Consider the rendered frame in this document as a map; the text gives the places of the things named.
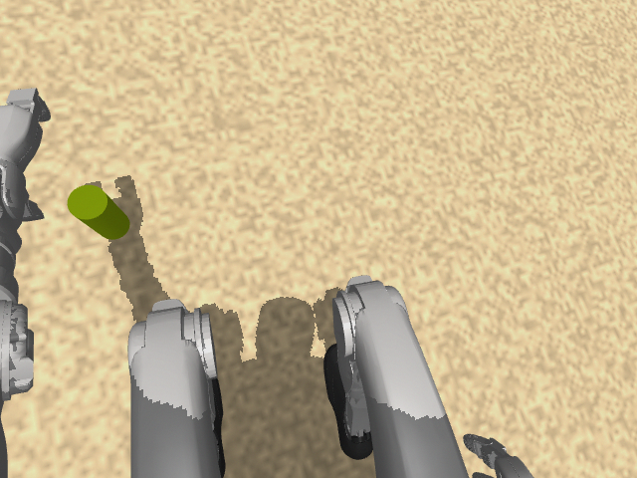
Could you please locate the right robot hand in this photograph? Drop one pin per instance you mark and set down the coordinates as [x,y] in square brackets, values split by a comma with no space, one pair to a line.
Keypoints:
[495,455]

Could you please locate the can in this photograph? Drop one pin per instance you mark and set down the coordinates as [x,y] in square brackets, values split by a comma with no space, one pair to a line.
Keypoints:
[91,205]

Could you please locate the right robot foot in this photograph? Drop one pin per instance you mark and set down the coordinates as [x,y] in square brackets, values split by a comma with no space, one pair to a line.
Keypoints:
[353,446]

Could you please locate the left robot hand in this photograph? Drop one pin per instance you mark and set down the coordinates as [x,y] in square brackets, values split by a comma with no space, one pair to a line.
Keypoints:
[21,134]

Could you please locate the left robot arm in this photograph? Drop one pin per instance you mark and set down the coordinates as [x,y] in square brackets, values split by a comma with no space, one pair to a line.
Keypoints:
[16,340]

